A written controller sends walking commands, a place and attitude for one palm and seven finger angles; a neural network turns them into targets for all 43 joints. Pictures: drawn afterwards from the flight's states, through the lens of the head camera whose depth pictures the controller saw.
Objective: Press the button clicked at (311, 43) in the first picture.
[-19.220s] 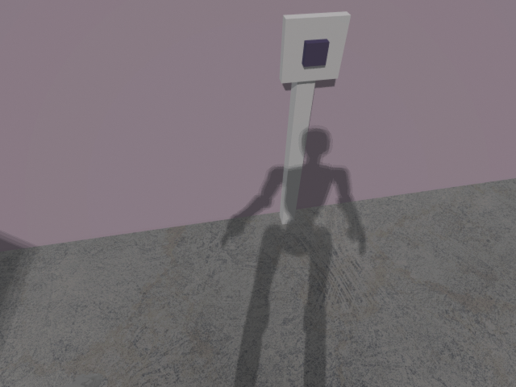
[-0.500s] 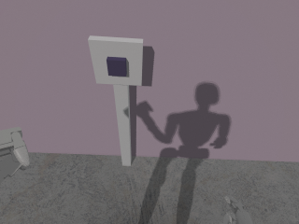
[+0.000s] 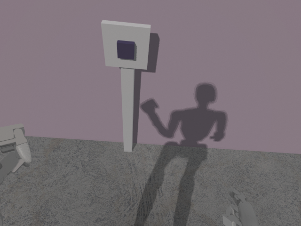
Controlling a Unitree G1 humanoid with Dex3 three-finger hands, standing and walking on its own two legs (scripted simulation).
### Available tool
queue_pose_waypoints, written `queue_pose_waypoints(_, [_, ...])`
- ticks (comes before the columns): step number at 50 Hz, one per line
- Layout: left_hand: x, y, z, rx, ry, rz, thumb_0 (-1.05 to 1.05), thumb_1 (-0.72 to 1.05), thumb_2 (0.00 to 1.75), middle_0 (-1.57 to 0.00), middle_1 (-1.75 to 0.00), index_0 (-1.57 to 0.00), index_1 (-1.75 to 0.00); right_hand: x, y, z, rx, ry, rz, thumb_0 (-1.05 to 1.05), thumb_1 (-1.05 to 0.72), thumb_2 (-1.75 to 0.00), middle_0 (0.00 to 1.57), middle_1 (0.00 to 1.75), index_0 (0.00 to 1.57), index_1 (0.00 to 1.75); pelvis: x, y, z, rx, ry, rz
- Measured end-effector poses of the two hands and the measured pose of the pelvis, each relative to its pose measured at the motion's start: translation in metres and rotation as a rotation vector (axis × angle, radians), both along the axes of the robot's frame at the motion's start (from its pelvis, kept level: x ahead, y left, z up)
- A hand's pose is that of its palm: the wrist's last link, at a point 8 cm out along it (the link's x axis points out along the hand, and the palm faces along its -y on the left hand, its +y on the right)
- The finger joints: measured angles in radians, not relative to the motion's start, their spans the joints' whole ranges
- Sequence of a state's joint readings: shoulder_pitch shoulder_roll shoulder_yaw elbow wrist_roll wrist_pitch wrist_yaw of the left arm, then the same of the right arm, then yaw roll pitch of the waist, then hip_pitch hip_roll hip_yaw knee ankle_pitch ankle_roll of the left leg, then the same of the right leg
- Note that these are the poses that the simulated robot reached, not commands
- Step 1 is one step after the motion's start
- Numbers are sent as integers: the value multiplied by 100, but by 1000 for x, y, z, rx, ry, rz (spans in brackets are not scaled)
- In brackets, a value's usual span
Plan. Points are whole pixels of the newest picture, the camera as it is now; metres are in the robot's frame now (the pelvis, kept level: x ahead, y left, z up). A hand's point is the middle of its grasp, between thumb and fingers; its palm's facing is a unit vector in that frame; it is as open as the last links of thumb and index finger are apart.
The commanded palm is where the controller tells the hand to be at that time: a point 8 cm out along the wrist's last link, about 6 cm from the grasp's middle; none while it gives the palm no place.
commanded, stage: stop stepping back and stand still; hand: left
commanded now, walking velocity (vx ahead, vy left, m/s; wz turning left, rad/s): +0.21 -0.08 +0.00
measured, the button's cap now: (125, 49) +0.71 +0.16 +0.10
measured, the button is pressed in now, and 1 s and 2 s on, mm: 0 0 0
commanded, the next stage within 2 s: let the arm hang, fingers relaxed in 0.92 s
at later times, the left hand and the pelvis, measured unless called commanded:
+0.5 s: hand out of the picture +0.09 +0.27 +0.17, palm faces +0.44 -0.84 -0.31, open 3.1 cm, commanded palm +0.03 +0.30 +0.19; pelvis -0.11 +0.02 +0.00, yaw -1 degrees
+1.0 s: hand out of the picture +0.09 +0.25 +0.17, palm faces +0.40 -0.82 -0.40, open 3.1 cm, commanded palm none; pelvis -0.10 +0.02 +0.00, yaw -1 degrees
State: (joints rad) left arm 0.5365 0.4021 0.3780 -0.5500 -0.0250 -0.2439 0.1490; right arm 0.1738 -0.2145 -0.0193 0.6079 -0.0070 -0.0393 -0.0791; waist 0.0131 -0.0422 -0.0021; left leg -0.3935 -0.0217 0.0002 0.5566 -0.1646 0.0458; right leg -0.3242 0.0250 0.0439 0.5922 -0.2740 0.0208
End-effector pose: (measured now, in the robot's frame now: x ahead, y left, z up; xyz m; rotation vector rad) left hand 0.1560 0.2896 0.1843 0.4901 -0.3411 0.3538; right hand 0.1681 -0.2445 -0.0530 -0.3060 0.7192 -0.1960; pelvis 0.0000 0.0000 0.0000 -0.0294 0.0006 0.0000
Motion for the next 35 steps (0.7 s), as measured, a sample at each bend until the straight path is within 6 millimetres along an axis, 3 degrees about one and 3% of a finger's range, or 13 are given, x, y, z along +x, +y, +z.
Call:
queue_pose_waypoints(4, [-20, -2, -1, -5, 41, -42, 2, 89, 90, -131, -150, -131, -150, -28, 15, 8, 30, -45, 26, 1, -91, -90, 20, 30, 20, 30, -29, 4, 5, -20, 6, -16])
queue_pose_waypoints(10, [-67, -14, 14, 18, 55, -63, 2, 88, 90, -131, -150, -131, -150, -76, 32, 9, 92, -46, 30, 1, -91, -90, 20, 30, 20, 30, -61, -1, 11, -25, 22, -12])
queue_pose_waypoints(14, [-96, -15, 15, 36, 60, -45, 2, 88, 90, -131, -150, -131, -150, -106, 29, -9, 98, -4, 36, 1, -90, -90, 21, 30, 20, 30, -87, -1, 4, -4, 9, -37])
queue_pose_waypoints(20, [-111, 7, 2, -68, -4, 41, 1, 88, 90, -131, -150, -132, -150, -151, 14, -20, 44, 71, -37, 1, -90, -90, 21, 30, 20, 30, -93, 9, 4, 8, -10, -24])
queue_pose_waypoints(25, [-105, 16, -10, -88, -14, 36, 2, 88, 90, -131, -150, -131, -150, -165, 11, -20, 2, 39, -76, 1, -91, -90, 20, 30, 20, 30, -106, 22, -5, 22, -31, -14])
queue_pose_waypoints(31, [-114, 3, 18, 31, 11, -40, 2, 89, 90, -131, -150, -131, -150, -173, 29, -8, 86, -8, -64, 1, -91, -90, 20, 30, 20, 30, -116, 16, 9, 11, -29, -25])
queue_pose_waypoints(35, [-123, -4, 20, 82, 66, -21, 2, 89, 90, -131, -150, -131, -150, -169, 33, -15, 131, 1, -41, 1, -90, -90, 20, 30, 20, 30, -116, 9, 10, 9, -18, -19])
